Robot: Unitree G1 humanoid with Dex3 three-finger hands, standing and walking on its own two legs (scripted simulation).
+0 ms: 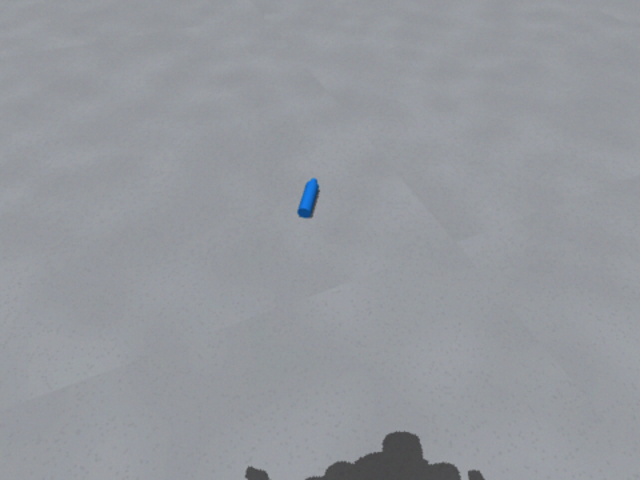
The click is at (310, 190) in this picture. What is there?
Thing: lying bottle
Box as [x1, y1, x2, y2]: [298, 178, 318, 217]
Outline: 314,178 312,178 310,181 306,183 299,205 298,214 303,217 308,217 310,215 318,185
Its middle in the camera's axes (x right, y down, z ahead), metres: -0.05 -0.18 +1.76
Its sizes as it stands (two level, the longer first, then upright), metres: 0.212 0.059 0.059
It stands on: the floor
